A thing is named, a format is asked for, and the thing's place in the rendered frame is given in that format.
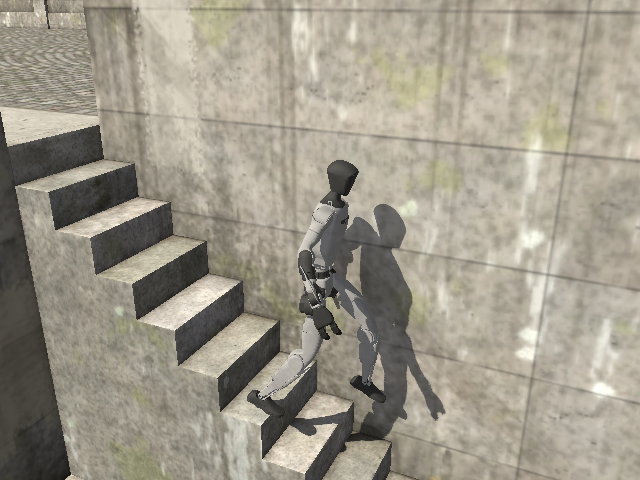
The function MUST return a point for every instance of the robot right forearm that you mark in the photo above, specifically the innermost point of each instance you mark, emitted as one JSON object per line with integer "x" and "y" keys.
{"x": 305, "y": 261}

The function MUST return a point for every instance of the robot left hand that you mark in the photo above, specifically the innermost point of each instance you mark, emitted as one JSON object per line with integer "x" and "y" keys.
{"x": 333, "y": 271}

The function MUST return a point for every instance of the robot right hand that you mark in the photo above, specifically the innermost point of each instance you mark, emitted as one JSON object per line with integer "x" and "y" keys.
{"x": 323, "y": 317}

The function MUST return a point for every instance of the right robot upper arm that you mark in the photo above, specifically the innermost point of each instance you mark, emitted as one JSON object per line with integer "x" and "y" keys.
{"x": 321, "y": 220}

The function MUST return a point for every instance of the robot right shin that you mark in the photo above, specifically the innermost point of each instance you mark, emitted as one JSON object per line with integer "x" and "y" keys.
{"x": 285, "y": 375}

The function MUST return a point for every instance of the left robot foot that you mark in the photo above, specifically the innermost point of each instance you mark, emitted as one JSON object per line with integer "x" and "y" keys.
{"x": 371, "y": 391}

